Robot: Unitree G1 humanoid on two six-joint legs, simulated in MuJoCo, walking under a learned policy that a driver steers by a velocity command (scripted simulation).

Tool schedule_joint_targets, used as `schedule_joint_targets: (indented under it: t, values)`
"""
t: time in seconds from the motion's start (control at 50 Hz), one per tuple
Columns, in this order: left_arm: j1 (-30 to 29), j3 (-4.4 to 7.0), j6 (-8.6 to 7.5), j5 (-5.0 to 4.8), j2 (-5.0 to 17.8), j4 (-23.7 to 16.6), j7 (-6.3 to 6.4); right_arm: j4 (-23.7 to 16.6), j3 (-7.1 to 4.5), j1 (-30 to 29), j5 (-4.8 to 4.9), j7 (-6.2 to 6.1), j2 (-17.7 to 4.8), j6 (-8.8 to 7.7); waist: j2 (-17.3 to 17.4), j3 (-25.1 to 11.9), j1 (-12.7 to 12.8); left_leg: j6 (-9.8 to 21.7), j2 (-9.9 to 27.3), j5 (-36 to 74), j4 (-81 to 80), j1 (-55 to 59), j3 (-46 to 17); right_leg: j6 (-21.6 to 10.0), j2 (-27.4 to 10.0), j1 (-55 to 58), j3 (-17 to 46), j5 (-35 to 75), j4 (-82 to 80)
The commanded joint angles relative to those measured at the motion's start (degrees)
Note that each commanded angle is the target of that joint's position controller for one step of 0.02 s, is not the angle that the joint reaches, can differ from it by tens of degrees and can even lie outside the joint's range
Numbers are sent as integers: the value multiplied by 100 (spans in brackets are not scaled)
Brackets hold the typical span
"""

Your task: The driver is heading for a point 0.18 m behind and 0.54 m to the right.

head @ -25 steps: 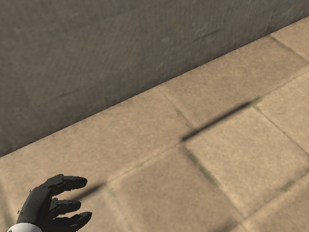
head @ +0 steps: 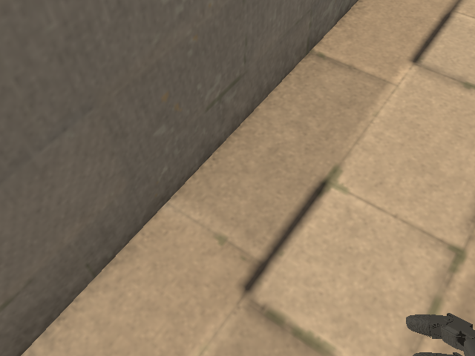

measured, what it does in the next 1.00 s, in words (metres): walks ahead, turning right: right foot, then right foot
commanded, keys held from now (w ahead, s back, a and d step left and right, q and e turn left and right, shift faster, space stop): shift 0.26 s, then e+shift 0.30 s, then w+e+shift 0.44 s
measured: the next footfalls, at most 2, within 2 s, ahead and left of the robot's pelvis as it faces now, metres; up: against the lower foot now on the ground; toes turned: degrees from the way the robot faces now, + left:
right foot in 0.22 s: +0.09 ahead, -0.12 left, +0.00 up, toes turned +2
right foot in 0.86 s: +0.03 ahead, -0.12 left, +0.00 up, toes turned -32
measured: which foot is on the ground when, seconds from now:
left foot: down 0.00-0.84, up 0.86-1.00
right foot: up 0.00-0.20, down 0.22-0.48, up 0.50-0.84, down 0.86-1.00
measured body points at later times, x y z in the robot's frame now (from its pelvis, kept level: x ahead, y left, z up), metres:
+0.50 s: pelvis +0.05 +0.01 +0.01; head +0.07 +0.01 +0.46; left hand +0.23 +0.28 -0.09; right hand +0.18 -0.28 -0.07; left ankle +0.14 +0.10 -0.72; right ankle +0.05 -0.12 -0.72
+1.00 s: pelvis +0.10 -0.08 +0.02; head +0.09 -0.12 +0.46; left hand +0.26 +0.14 -0.09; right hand +0.15 -0.40 -0.08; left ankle +0.22 +0.04 -0.64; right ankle +0.00 -0.10 -0.72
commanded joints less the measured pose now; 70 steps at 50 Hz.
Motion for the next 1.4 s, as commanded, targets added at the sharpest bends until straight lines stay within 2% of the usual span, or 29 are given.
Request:
schedule_joint_targets:
  t: [0.02,0.08,0.2,0.24,0.32,0.44,0.48,0.52,0.56,0.58,0.62,0.78,0.8,0.82,0.84,0.86,0.88,0.9,0.92,0.94,1.0,1.16,1.22,1.26,1.28,1.3,1.32,1.36,1.4]
  values:
    - [512,79,142,31,485,-320,23,-293,-102,92,60,-16,-657,140,83,-1056,93,883,1412,-344,-1197,1256,-1760,137,-593,-402,-390,402,-510]
    - [538,-99,46,143,18,-316,61,-95,-95,168,88,67,-610,134,678,-1174,63,945,1121,99,-1402,1023,-1170,107,-678,470,-835,118,-2375]
    - [376,-55,73,179,203,-119,-16,80,-119,433,179,34,-699,253,784,-1054,17,816,1339,-2524,-1500,644,-1471,-425,-775,1683,-863,1842,-4990]
    - [207,-25,73,327,450,-236,-12,176,-62,684,118,64,-595,190,389,-874,-11,232,1101,-3308,-1399,14,-1162,-788,-1244,2042,-362,1902,-5129]
    - [-327,41,-125,184,625,-354,-70,10,-158,363,80,-37,-628,136,-850,-457,-303,-261,271,-1395,125,1254,242,-1201,-1580,78,645,992,-5944]
    - [-464,253,-73,15,761,-796,55,-103,-270,816,138,-10,-659,212,-874,-754,-413,-47,263,-1293,517,1313,-14,-1276,-1590,207,1565,2656,-5307]
    - [-242,291,-21,-78,682,-838,76,-112,-391,872,75,-18,-905,275,-213,-845,-378,181,733,-890,-184,1874,-405,-885,-1172,-281,1134,1991,-4672]
    - [125,251,-23,-96,434,-918,41,-129,-461,957,-25,-64,-1202,319,1706,-1000,-276,1391,2701,-811,-1496,2261,-2587,-296,-359,-1202,-287,-334,-2232]
    - [293,416,-12,-67,822,-723,-16,-295,-338,505,32,-179,-821,302,742,-938,-106,1457,2650,-843,-1435,1884,-1949,-55,-992,-1352,-352,104,-662]
    - [434,403,21,-77,731,-675,-17,-290,-403,334,121,-224,-967,305,513,-971,-4,1166,2332,-1733,-1561,1867,-1461,-29,-1178,-1416,-550,579,-680]
    - [283,317,7,-93,535,-778,-125,-149,-482,476,324,-285,-1169,252,730,-1006,-137,889,2171,-3036,-1895,1975,-1108,-56,-1393,-1584,-922,1052,-878]
    - [721,271,-88,-107,426,-408,-284,-24,-646,-115,352,-6,-1410,59,677,-814,237,492,2086,-3205,-2165,1175,551,-572,-1413,593,-1899,950,-3404]
    - [657,201,47,227,419,-555,-605,70,-583,279,-52,74,-1291,244,460,-1074,124,257,2215,-3441,-1876,1213,991,-803,-1104,1071,-2196,619,-4070]
    - [1043,196,80,176,298,-373,-704,72,-586,39,-53,106,-1276,378,226,-868,401,82,2000,-3671,-1124,844,1372,-897,-972,1622,-2433,1103,-4648]
    - [1759,236,42,138,329,44,-649,44,-501,-109,-60,121,-966,464,-661,-577,697,-66,1531,-3768,516,128,1810,-1024,-710,2190,-2211,861,-4960]
    - [2239,200,-25,112,357,166,-580,-27,-286,-364,-64,180,-403,545,-1680,-32,980,-131,1068,-4122,3122,-1576,1769,-1296,-1290,2302,-661,-113,-5011]
    - [1776,94,-143,81,704,-282,-511,-421,-22,-756,-98,181,288,568,-1700,132,696,-257,671,-3566,4516,-3138,852,-1664,-2184,1810,1756,-1359,-5605]
    - [1360,274,-184,181,1212,-516,-356,-1047,-41,-1256,-105,251,12,422,-1571,83,608,-412,740,-2676,4307,-3784,103,-2180,-2826,1820,3734,-2074,-7461]
    - [1098,359,-222,280,1349,-568,-230,-969,-161,-1090,-134,256,-533,238,-970,130,357,-474,907,-1879,4133,-3723,-18,-2261,-2944,1963,3774,-2282,-7656]
    - [1059,362,-280,284,1277,-563,-198,-674,-254,-789,-168,262,-891,158,-611,-18,259,-548,954,-1395,3820,-3286,-3,-2148,-2657,2031,3009,-1563,-7340]
    - [1415,231,-528,189,858,-301,-237,-314,-313,-529,-45,327,-997,283,-372,-116,240,-639,929,-817,3006,-2304,125,-1973,-1996,1934,1791,-47,-7302]
    - [1832,295,-658,90,763,207,-225,-542,-126,-1642,144,396,-547,287,-756,7,549,-483,482,-172,870,-1242,290,-1849,-1655,2233,1322,2307,-7009]
    - [1281,354,-697,77,987,186,-205,-368,-220,-706,171,277,-774,216,-890,-311,-42,-244,264,-584,353,678,355,-1537,-1678,1847,1239,4544,-6409]
    - [849,409,-757,121,1188,152,-301,232,-493,1798,145,3,-1341,169,-428,-1702,-1331,-34,412,-1374,630,3926,307,-1235,-1047,655,789,5565,-3523]
    - [976,208,-827,77,358,-31,-304,354,-626,2914,-98,-112,-1853,100,881,-2664,-1521,132,1893,-4364,95,5451,-1588,-1170,-374,-682,356,2767,-1229]
    - [1091,29,-826,-103,-51,-344,-326,230,-601,2263,-168,-50,-2003,80,2498,-2882,-863,343,2974,-5856,-1668,5165,-4827,-1120,-53,-1680,101,375,-118]
    - [870,44,-716,46,274,-163,-295,64,-508,1279,-143,-25,-1413,113,1539,-1777,-568,466,2858,-5730,-1736,4112,-4554,-1161,-576,-2011,-97,1032,252]
    - [468,87,-584,246,460,-68,-442,222,-375,1144,-97,-21,-815,121,277,-956,-461,546,2466,-3955,-1529,2933,-2645,-1101,-1138,-1785,-434,1605,-179]
    - [150,17,-436,320,252,-238,-614,580,-291,1396,-55,-6,-637,21,484,-478,-314,490,2268,-2928,-1730,2287,-1567,-987,-1408,-1770,-447,1639,-406]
